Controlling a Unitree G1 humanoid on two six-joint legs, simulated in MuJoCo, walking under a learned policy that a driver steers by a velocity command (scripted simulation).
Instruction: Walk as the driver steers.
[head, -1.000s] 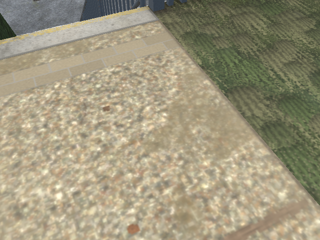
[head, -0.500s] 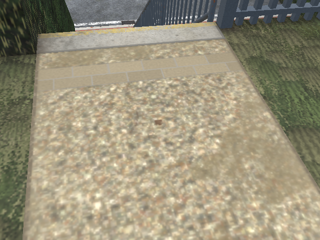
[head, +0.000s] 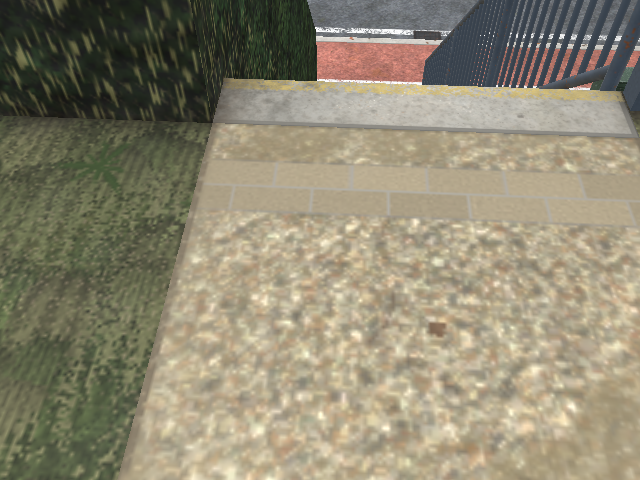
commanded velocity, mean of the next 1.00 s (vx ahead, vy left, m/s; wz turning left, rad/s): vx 0.50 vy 0.00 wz -0.12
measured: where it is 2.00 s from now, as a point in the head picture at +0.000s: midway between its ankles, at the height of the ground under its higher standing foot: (397, 268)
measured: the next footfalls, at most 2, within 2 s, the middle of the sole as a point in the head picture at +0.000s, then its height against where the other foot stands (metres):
left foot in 0.36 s outside the picture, level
right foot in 0.92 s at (374, 400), level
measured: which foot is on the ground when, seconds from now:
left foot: up 0.00-0.34, down 0.36-0.94, up 0.96-1.00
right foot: down 0.00-0.36, up 0.38-0.90, down 0.92-1.00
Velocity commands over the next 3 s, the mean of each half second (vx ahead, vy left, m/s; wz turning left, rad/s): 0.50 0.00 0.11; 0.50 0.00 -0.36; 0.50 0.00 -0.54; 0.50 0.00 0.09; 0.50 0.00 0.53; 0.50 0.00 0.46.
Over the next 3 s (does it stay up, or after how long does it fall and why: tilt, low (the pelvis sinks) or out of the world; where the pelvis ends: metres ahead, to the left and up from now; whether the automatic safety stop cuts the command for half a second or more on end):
stays up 1.54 -0.26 0.00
